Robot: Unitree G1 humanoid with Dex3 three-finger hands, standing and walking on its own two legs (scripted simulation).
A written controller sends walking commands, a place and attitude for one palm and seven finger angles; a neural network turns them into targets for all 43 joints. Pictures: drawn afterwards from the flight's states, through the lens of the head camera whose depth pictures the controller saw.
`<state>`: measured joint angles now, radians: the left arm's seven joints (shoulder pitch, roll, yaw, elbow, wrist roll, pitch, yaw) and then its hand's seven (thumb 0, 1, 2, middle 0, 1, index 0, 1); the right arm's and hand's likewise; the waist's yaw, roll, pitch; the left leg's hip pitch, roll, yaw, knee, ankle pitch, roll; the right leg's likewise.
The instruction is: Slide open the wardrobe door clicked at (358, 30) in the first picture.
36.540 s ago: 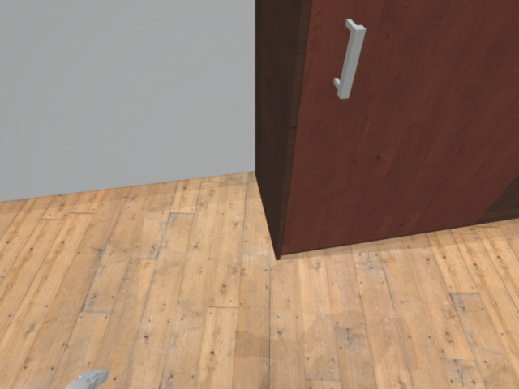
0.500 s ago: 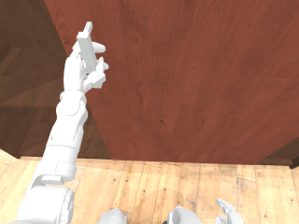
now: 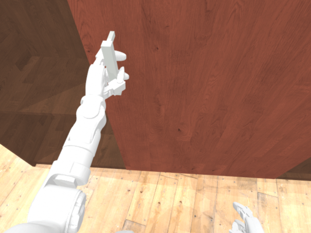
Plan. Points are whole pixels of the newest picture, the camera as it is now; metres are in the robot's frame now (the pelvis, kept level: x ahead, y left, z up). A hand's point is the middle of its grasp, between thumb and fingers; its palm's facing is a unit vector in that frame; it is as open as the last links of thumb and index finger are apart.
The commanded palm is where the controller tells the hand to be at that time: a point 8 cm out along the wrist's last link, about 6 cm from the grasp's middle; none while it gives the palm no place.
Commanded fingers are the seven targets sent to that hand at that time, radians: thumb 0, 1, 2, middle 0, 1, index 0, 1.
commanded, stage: stop walking and hold the door there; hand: left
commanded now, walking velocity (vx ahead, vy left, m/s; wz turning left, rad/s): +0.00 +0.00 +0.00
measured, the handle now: (114, 65) +0.48 +0.15 +0.15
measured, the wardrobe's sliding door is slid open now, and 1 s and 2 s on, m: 0.63 0.63 0.63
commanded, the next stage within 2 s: loosen the grip on the handle in 0.10 s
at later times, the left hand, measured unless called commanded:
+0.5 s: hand (120, 85) +0.42 +0.13 +0.14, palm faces +0.13 -0.98 -0.15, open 10.7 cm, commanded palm +0.40 +0.17 +0.13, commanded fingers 0.00 -0.55 0.20 -0.37 -1.30 -0.37 -1.30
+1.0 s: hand (118, 86) +0.43 +0.14 +0.13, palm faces +0.09 -0.99 -0.12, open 14.8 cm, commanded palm +0.40 +0.20 +0.13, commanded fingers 0.00 -0.55 0.20 -0.25 -1.15 -0.25 -1.15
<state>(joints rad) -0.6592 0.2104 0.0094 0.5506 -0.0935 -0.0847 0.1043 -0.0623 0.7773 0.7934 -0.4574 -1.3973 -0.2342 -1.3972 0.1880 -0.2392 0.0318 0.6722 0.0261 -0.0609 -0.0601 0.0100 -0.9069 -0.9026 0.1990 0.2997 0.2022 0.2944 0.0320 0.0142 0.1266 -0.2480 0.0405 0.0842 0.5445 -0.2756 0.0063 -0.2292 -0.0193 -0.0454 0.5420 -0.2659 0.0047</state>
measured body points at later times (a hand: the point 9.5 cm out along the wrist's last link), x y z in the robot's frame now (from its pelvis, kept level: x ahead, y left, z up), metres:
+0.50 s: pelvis -0.05 -0.02 -0.01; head -0.03 -0.02 +0.44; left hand +0.41 +0.18 +0.15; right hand +0.02 -0.30 -0.12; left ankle +0.01 +0.11 -0.73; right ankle +0.00 -0.12 -0.73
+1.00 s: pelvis -0.04 +0.00 -0.01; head -0.01 +0.00 +0.44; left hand +0.42 +0.19 +0.14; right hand +0.01 -0.26 -0.12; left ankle +0.01 +0.11 -0.73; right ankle +0.00 -0.12 -0.73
